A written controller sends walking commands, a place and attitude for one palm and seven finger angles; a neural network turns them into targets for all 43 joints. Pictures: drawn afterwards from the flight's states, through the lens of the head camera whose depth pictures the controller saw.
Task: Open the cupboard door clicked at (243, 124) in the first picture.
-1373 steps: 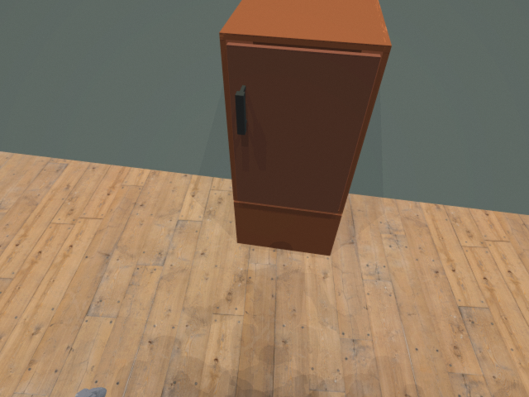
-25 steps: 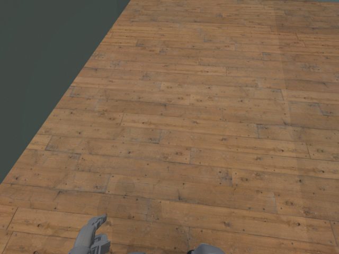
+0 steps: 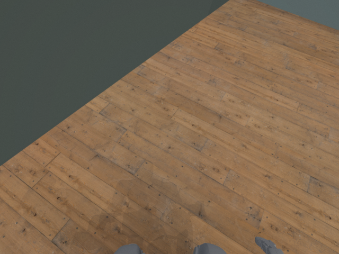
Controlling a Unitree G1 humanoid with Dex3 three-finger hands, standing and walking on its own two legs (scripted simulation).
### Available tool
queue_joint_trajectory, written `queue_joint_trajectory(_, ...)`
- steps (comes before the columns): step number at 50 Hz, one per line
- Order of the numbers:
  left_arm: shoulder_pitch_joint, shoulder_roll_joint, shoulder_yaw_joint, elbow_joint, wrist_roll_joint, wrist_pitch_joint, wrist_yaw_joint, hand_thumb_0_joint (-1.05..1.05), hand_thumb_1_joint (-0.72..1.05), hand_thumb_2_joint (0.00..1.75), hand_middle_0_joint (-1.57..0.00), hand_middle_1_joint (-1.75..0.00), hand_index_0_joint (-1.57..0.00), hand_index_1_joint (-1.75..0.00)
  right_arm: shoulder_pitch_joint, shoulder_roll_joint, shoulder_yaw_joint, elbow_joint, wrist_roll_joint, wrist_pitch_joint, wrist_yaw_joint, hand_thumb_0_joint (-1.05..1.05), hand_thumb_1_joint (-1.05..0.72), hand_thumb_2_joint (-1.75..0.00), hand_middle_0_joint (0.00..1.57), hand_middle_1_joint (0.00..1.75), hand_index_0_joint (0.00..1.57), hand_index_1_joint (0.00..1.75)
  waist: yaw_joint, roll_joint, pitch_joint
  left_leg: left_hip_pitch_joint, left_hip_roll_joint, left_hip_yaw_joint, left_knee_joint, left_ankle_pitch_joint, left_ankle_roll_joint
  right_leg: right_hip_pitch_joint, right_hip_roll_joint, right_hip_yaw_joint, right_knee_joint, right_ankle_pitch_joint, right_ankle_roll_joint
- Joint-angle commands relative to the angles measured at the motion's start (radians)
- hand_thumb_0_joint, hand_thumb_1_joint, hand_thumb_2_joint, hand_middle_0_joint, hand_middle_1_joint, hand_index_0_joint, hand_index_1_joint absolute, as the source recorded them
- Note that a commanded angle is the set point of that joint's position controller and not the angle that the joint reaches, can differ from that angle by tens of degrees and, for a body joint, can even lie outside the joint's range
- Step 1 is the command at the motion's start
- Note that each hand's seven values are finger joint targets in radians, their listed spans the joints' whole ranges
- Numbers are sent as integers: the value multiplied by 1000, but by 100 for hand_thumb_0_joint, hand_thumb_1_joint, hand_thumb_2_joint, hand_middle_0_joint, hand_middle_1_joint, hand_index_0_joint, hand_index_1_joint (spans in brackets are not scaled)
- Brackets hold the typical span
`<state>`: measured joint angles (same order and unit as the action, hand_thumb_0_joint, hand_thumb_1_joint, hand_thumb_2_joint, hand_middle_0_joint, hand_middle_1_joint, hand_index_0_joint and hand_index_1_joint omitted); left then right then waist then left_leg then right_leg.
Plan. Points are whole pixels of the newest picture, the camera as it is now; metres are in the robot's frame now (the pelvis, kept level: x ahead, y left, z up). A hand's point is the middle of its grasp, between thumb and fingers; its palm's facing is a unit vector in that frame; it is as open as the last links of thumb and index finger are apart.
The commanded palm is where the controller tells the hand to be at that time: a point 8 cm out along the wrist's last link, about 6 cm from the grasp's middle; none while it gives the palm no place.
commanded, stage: turn to face it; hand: left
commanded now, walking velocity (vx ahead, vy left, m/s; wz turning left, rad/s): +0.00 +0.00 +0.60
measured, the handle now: out of the picture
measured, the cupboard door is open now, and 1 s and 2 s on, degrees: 48 48 48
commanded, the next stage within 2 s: none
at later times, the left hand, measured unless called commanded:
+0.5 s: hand out of the picture +0.05 +0.12 -0.13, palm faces +0.29 -0.92 -0.28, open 7.3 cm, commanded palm none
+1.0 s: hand out of the picture -0.03 +0.15 -0.14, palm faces +0.57 -0.77 -0.28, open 7.4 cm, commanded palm none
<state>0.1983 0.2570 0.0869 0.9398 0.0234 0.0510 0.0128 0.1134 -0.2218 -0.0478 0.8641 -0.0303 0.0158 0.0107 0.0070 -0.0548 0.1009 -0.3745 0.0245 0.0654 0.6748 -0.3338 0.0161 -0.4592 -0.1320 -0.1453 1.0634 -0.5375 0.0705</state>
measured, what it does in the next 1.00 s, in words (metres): steps on the spot, turning left: right foot, then left foot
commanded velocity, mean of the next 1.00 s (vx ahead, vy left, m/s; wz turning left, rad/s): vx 0.00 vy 0.00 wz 0.60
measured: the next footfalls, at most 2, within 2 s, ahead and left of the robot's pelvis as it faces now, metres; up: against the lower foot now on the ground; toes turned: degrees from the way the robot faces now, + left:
right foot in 0.28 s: +0.06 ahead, -0.16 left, +0.00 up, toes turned +5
left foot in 0.74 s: -0.01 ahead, +0.05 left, +0.00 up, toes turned +33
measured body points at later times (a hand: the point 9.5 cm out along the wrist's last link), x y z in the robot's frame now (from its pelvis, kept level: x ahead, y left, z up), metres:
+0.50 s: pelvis +0.02 -0.08 +0.02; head +0.08 -0.10 +0.47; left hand +0.03 +0.17 -0.11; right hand +0.16 -0.32 -0.14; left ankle -0.05 +0.06 -0.62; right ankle +0.02 -0.16 -0.72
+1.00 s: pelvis +0.03 -0.08 +0.01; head +0.08 -0.05 +0.46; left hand -0.06 +0.19 -0.12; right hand +0.24 -0.24 -0.13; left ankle -0.04 +0.03 -0.72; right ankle +0.10 -0.21 -0.67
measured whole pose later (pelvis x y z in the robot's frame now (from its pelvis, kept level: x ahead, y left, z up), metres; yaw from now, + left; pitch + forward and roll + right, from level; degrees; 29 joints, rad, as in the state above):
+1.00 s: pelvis +0.03 -0.08 +0.01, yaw +35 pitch +2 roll +0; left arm 0.16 0.25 0.08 0.89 0.01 0.05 0.00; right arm 0.15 -0.22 -0.04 0.91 -0.03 0.03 0.00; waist 0.00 0.00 0.10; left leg -0.29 0.00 -0.03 0.52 -0.26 0.00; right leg -0.47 -0.09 -0.01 0.95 -0.42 0.10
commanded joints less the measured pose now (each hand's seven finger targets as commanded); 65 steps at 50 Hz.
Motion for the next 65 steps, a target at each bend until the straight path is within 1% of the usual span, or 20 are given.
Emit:
queue_joint_trajectory(1,-33,70,8,-112,-3,-31,-4,0,90,90,-20,-30,-20,-30,90,-214,-55,-29,8,-9,-32,0,-90,-90,20,30,20,30,-33,247,-212,292,252,-257,-260,704,140,-171,21,150,158,107,35)
queue_joint_trajectory(4,-14,58,3,-104,-9,-30,-6,0,90,90,-20,-30,-20,-30,85,-211,-56,-25,9,-12,-29,0,-90,-90,20,30,20,30,-20,173,-213,280,215,-235,-267,627,131,-114,48,133,49,131,42)
queue_joint_trajectory(9,-31,45,-4,-123,-17,-32,-4,0,90,90,-20,-30,-20,-30,66,-217,-66,-16,2,6,-20,0,-90,-90,20,30,20,30,-25,232,-160,156,194,-300,-272,457,126,57,97,95,-269,89,33)
queue_joint_trajectory(12,100,75,6,-90,-17,-47,-1,0,90,90,-20,-30,-20,-30,2,-206,-72,-34,13,15,-17,0,-90,-90,20,30,20,30,42,197,-173,-4,130,-295,-170,311,66,320,111,83,-569,299,20)
queue_joint_trajectory(14,146,252,38,-87,7,-60,18,0,90,90,-20,-30,-20,-30,-4,-79,-55,-77,24,14,-8,0,-90,-90,20,30,20,30,79,-346,-172,-289,-100,-66,305,-310,-66,456,-362,542,-797,461,-140)
queue_joint_trajectory(16,39,147,11,-108,-2,-64,28,0,90,90,-20,-30,-20,-30,15,-128,-64,-38,13,30,-3,0,-90,-90,20,30,20,30,11,-243,-102,-263,1,-166,569,-210,-49,280,-310,397,-776,480,-189)
queue_joint_trajectory(20,-28,87,-8,-136,-6,-65,22,0,90,90,-20,-30,-20,-30,47,-81,-54,12,15,47,16,0,-90,-90,20,30,20,30,-35,-152,-95,-221,8,-71,585,-39,-87,285,-168,115,-708,651,-133)
queue_joint_trajectory(30,98,137,19,-89,5,-66,22,0,90,90,-20,-30,-20,-30,-62,-52,-31,-20,20,34,17,0,-90,-90,20,30,20,30,42,-121,-136,-121,13,33,130,-121,-76,476,-261,39,-617,886,-179)
queue_joint_trajectory(34,61,154,31,-91,0,-63,12,0,90,90,-20,-30,-20,-30,22,-82,-38,-16,18,21,15,0,-90,-90,20,30,20,30,-9,-104,-167,85,-10,60,-117,12,-43,381,-257,-32,-486,821,-128)
queue_joint_trajectory(35,42,150,29,-95,-7,-60,8,0,90,90,-20,-30,-20,-30,96,-116,-50,3,14,15,15,0,-90,-90,20,30,20,30,-58,-28,-201,243,8,26,-225,176,-22,279,-226,-70,-353,724,-82)
queue_joint_trajectory(36,30,93,20,-126,-15,-54,0,0,90,90,-20,-30,-20,-30,164,-230,-77,16,4,7,7,0,-90,-90,20,30,20,30,-97,247,-242,417,242,-299,-278,445,91,11,-92,-96,-130,245,-8)
queue_joint_trajectory(37,-66,53,-5,-175,-12,-46,1,0,90,90,-20,-30,-20,-30,220,-291,-89,26,7,12,-3,0,-90,-90,20,30,20,30,-128,362,-216,425,401,-496,-306,760,210,-162,3,3,45,-138,23)
queue_joint_trajectory(38,-93,83,-2,-191,-5,-36,5,0,90,90,-20,-30,-20,-30,223,-286,-81,35,6,15,-10,0,-90,-90,20,30,20,30,-119,230,-213,386,425,-443,-292,687,251,-166,-11,108,104,-120,6)
queue_joint_trajectory(44,-10,68,8,-106,-3,-20,-10,0,90,90,-20,-30,-20,-30,29,-204,-54,-19,7,-4,-26,0,-90,-90,20,30,20,30,-10,193,-138,212,198,-243,-321,454,128,-90,28,129,48,141,31)
queue_joint_trajectory(50,-32,51,-2,-131,-12,-28,-6,0,90,90,-20,-30,-20,-30,42,-216,-67,-17,1,8,-19,0,-90,-90,20,30,20,30,-24,223,-141,152,181,-312,-286,394,133,66,91,93,-272,104,24)
queue_joint_trajectory(53,92,75,7,-108,-14,-49,-2,0,90,90,-20,-30,-20,-30,-11,-202,-72,-35,13,11,-17,0,-90,-90,20,30,20,30,40,174,-190,39,114,-301,-152,345,71,326,100,84,-602,314,15)
queue_joint_trajectory(55,143,246,38,-103,8,-64,16,0,90,90,-20,-30,-20,-30,-8,-88,-56,-74,25,9,-9,0,-90,-90,20,30,20,30,73,-309,-200,-265,-108,-73,294,-304,-62,501,-358,526,-770,565,-152)
queue_joint_trajectory(56,132,222,22,-102,0,-63,20,0,90,90,-20,-30,-20,-30,-13,-133,-61,-65,18,15,-6,0,-90,-90,20,30,20,30,64,-235,-184,-237,-48,-139,482,-307,-47,391,-379,472,-745,619,-208)
queue_joint_trajectory(59,-9,109,-4,-134,-7,-60,24,0,90,90,-20,-30,-20,-30,10,-109,-59,-8,13,36,5,0,-90,-90,20,30,20,30,-14,-163,-106,-248,6,-110,607,-117,-76,342,-215,220,-691,724,-170)
queue_joint_trajectory(65,67,114,5,-116,-2,-67,23,0,90,90,-20,-30,-20,-30,-34,-67,-39,-4,18,44,19,0,-90,-90,20,30,20,30,13,-124,-116,-198,6,-14,357,-70,-92,445,-201,44,-662,858,-150)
